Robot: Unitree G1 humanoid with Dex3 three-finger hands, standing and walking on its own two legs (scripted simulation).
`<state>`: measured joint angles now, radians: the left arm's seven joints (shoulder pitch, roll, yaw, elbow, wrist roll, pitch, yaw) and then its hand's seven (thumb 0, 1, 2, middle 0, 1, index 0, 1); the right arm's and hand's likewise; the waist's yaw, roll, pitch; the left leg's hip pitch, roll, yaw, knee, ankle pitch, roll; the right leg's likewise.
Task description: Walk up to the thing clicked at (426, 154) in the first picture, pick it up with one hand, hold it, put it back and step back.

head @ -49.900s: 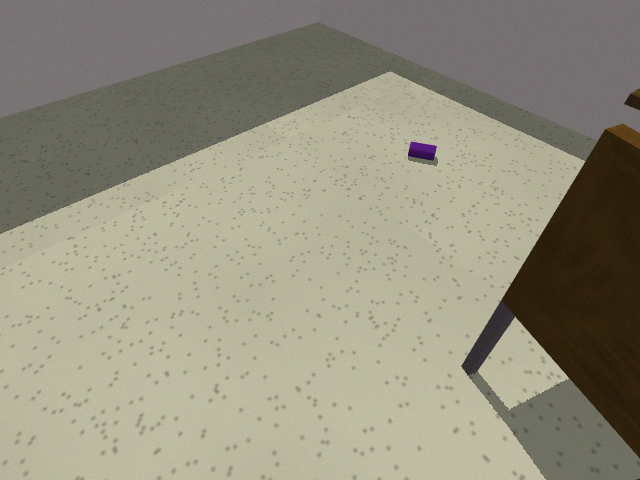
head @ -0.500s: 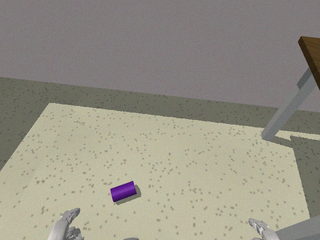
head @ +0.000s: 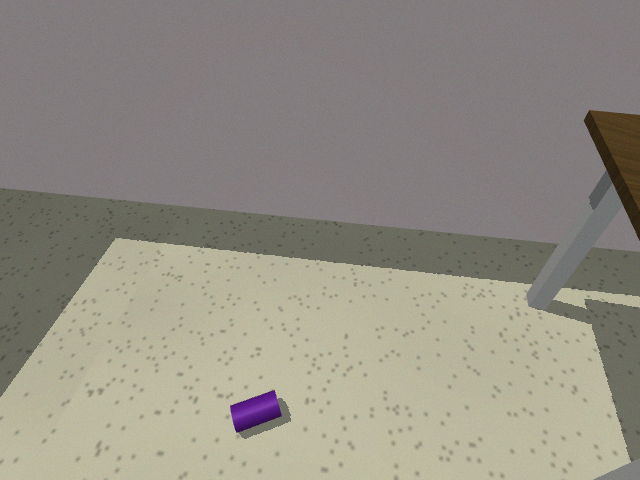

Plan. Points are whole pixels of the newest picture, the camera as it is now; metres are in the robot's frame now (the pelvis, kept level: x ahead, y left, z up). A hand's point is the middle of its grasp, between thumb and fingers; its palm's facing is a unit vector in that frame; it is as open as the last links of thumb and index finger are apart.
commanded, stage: stand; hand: left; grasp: from above
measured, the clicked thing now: (256, 410) +0.47 +0.23 -0.73
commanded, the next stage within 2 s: step back in 1.82 s
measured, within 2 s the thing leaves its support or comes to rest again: neither
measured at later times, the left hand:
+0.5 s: hand out of the picture +0.04 +0.24 -0.15, palm faces +0.02 -0.94 -0.34, open 7.4 cm
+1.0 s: hand out of the picture +0.07 +0.23 -0.15, palm faces +0.02 -0.94 -0.34, open 7.4 cm
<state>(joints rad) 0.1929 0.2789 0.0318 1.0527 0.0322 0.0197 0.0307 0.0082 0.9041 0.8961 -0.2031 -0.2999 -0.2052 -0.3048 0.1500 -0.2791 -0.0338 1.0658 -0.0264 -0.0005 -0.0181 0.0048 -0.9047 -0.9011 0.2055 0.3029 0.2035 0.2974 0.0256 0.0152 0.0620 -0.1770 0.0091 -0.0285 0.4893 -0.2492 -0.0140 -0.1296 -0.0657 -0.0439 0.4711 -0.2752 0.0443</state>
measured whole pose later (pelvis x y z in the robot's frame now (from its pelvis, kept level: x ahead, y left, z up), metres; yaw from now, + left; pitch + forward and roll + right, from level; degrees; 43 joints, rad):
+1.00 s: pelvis +0.01 -0.01 +0.01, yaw +0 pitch -3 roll +0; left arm 0.11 0.31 0.03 1.15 0.02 0.00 0.01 0.01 0.90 0.90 -0.20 -0.30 -0.21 -0.30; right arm 0.12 -0.33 -0.01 1.14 -0.02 -0.01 -0.01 0.00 -0.91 -0.90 0.21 0.30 0.20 0.30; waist 0.01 0.02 0.06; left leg -0.12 0.03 -0.03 0.35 -0.18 -0.04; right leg -0.08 -0.04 -0.05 0.34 -0.21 0.03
